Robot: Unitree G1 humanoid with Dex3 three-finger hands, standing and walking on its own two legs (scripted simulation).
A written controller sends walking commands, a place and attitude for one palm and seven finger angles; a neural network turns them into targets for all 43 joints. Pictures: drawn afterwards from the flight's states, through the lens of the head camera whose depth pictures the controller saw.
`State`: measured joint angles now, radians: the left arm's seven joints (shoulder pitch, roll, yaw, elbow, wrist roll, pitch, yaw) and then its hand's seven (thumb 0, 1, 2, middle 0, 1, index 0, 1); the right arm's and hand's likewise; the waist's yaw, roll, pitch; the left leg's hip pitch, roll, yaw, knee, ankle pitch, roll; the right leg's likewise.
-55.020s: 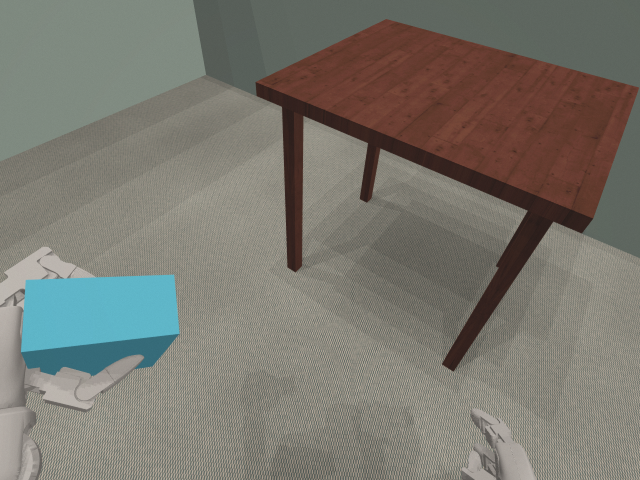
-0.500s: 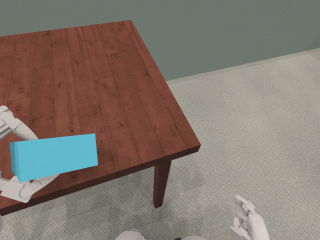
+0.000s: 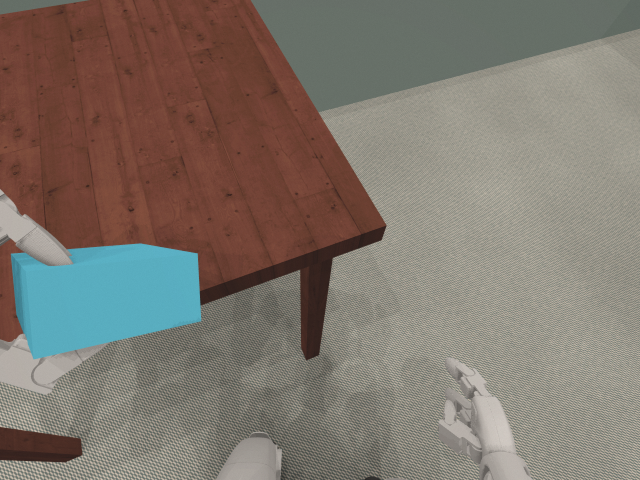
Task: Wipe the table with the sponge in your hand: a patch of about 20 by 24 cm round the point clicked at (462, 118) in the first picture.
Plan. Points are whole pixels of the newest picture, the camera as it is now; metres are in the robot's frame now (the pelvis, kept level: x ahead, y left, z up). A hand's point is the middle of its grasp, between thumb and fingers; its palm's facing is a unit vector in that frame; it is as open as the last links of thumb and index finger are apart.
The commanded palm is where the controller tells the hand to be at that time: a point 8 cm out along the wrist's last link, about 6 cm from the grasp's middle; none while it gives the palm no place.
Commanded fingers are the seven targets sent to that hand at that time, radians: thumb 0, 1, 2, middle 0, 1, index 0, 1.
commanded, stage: step back with the hand held close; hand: left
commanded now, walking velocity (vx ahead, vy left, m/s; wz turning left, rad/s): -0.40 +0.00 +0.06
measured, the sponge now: (123, 282) +0.26 +0.20 +0.15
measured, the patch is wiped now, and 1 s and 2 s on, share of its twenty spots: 0.95 0.95 0.95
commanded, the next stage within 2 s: stop stepping back and stand still in 0.30 s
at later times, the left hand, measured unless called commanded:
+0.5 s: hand out of the picture +0.10 +0.19 +0.20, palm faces +0.38 -0.77 -0.51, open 9.3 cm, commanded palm +0.04 +0.24 +0.19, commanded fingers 0.00 0.10 1.30 -1.20 -1.60 -1.20 -1.60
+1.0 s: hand out of the picture -0.01 +0.18 +0.21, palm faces +0.43 -0.81 -0.41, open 9.3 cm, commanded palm -0.10 +0.24 +0.19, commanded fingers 0.00 0.10 1.30 -1.20 -1.60 -1.20 -1.60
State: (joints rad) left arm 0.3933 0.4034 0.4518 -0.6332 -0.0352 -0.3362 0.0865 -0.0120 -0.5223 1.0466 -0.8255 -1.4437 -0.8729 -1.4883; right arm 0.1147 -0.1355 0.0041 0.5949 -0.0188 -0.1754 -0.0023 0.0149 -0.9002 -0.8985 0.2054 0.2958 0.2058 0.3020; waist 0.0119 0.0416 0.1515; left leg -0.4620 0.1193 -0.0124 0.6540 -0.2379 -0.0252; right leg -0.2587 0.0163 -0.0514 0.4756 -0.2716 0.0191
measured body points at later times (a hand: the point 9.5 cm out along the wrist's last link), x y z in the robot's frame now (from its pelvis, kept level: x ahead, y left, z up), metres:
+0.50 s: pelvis -0.12 -0.04 -0.02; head -0.07 -0.05 +0.43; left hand +0.07 +0.23 +0.22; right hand +0.06 -0.26 -0.11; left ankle -0.03 +0.12 -0.73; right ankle -0.11 -0.15 -0.73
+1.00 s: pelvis -0.23 -0.05 -0.01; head -0.21 -0.04 +0.43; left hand -0.04 +0.23 +0.23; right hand -0.07 -0.29 -0.09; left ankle -0.35 +0.06 -0.65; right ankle -0.15 -0.10 -0.73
